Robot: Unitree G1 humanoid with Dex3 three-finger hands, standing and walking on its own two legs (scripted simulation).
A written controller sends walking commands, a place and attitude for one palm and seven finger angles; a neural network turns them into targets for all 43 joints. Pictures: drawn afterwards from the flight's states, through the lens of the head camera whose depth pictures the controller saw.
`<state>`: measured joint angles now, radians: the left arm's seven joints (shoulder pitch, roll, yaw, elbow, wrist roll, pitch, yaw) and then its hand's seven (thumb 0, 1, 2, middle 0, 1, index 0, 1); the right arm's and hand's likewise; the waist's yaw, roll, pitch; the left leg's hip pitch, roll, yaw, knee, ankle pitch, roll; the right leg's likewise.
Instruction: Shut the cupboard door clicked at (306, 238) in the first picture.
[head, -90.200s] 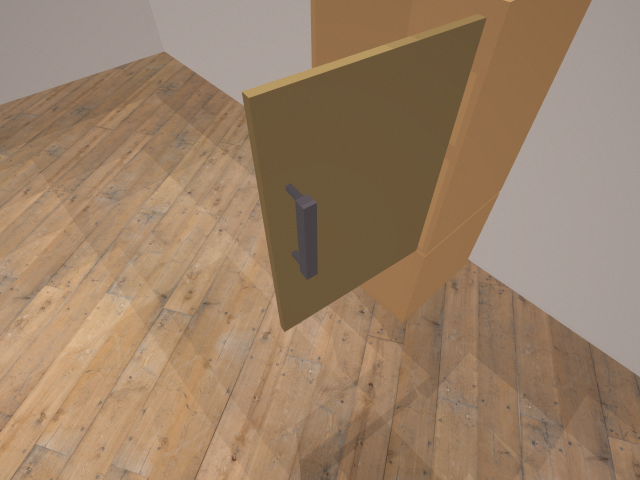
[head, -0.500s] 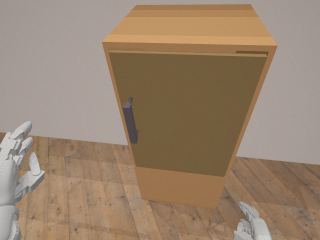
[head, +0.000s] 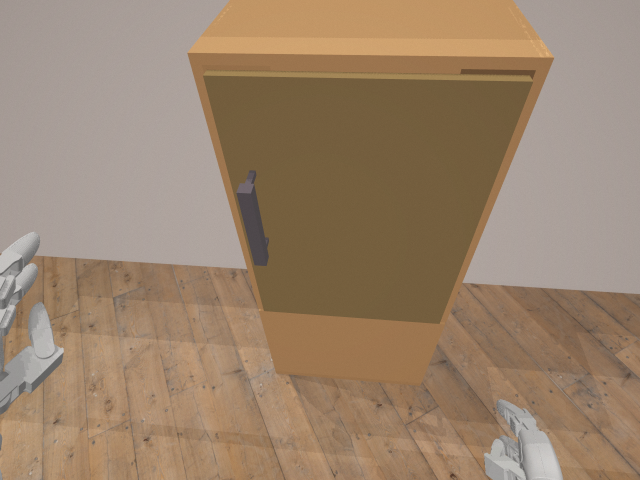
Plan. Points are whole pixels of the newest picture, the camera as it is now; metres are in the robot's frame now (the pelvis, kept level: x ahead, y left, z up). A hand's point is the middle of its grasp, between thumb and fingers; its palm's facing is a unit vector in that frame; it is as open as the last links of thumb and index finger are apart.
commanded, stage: step back with the hand held close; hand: left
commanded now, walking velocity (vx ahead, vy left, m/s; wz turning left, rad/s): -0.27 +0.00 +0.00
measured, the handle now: (256, 220) +0.52 +0.16 +0.00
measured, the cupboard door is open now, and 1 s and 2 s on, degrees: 0 0 0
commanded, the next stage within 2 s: stop stepping back and stand still in 0.84 s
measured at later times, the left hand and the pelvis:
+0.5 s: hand out of the picture +0.07 +0.28 +0.17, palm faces +0.52 -0.71 -0.47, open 7.4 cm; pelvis -0.09 +0.00 -0.01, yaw +6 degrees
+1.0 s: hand out of the picture +0.02 +0.25 +0.17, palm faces +0.35 -0.82 -0.45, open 7.4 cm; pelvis -0.19 +0.01 -0.01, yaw +0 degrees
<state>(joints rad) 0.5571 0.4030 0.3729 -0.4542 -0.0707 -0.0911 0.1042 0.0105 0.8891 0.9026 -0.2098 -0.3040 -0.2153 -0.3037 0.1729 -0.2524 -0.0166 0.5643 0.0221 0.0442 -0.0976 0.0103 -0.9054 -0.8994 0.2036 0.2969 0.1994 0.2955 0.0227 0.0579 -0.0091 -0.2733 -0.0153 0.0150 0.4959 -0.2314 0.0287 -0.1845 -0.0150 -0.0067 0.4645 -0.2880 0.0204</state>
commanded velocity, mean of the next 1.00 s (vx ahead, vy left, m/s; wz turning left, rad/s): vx -0.29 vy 0.00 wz -0.07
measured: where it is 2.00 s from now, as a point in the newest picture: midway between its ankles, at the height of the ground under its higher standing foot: outside the picture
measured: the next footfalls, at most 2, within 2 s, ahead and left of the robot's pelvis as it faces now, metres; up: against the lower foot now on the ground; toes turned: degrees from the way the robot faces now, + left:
left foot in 0.62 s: -0.01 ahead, +0.12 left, +0.00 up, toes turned +6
right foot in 0.82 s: -0.17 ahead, -0.11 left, +0.00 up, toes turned +4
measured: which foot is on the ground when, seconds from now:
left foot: down 0.00-0.48, up 0.50-0.60, down 0.62-1.00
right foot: down 0.00-0.64, up 0.66-0.80, down 0.82-1.00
